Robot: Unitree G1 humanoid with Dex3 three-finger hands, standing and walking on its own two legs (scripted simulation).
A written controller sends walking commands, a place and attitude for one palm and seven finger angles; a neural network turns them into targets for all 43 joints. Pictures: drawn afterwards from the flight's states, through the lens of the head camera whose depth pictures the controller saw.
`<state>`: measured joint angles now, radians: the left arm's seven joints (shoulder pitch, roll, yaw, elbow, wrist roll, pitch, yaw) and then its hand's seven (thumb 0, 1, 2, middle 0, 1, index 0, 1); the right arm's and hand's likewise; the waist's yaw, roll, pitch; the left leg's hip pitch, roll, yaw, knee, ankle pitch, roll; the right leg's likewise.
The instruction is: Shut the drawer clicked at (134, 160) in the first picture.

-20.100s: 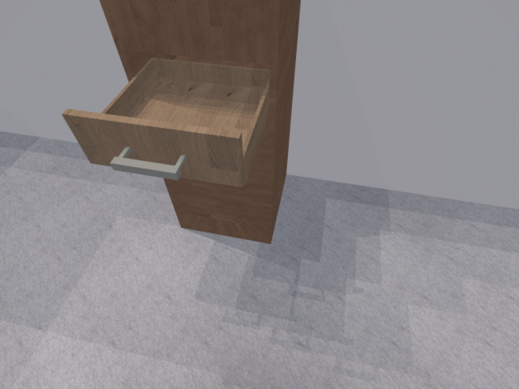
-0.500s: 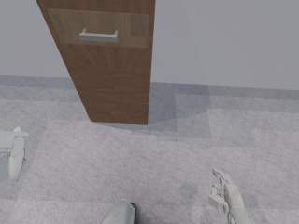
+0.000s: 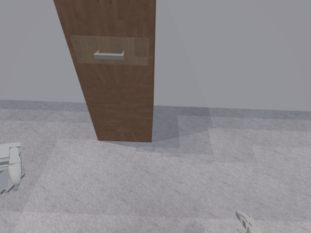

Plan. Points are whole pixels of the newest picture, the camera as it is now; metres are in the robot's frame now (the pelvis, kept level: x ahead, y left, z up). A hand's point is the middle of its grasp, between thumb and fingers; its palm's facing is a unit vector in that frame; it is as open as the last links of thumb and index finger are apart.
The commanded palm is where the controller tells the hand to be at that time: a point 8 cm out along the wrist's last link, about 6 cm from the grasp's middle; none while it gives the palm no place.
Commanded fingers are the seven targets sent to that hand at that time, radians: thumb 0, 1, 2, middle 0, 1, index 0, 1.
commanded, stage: stop stepping back and stand still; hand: left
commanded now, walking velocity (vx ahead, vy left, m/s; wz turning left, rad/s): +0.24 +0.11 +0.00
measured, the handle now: (110, 54) +0.92 +0.29 +0.01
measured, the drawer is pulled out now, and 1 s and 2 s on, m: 0.00 0.00 0.00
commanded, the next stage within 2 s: let the arm hang, fingers relaxed in 0.70 s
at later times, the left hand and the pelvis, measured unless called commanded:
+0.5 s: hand out of the picture +0.07 +0.25 +0.16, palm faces +0.45 -0.79 -0.42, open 3.2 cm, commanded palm +0.02 +0.28 +0.17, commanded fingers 0.00 0.90 0.90 -1.40 -1.60 -1.40 -1.60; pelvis -0.09 +0.00 +0.00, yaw +3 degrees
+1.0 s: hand out of the picture +0.02 +0.24 -0.13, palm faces +0.19 -0.93 -0.30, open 3.0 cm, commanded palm none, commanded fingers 0.00 0.90 0.90 -0.96 -1.12 -0.96 -1.12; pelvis -0.11 +0.01 -0.04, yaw +9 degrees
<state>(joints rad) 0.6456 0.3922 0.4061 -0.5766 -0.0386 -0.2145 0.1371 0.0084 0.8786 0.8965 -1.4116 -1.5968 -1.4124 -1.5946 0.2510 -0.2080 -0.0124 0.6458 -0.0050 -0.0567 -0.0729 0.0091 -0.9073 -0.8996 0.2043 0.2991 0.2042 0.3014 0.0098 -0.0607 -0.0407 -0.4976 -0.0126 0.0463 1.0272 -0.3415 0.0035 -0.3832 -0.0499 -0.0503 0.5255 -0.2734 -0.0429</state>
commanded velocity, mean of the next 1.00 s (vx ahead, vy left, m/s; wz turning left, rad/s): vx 0.12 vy -0.02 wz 0.00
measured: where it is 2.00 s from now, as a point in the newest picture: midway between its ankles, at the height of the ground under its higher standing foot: outside the picture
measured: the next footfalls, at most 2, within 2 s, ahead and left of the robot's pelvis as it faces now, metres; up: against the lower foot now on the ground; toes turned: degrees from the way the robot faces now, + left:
left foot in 0.12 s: -0.01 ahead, +0.15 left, +0.00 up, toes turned +4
right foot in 0.30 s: -0.02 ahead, -0.11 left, +0.00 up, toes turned +6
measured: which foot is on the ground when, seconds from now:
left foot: up 0.00-0.10, down 0.12-0.28, up 0.30-0.54, down 0.56-1.00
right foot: down 0.00-0.10, up 0.12-0.28, down 0.30-1.00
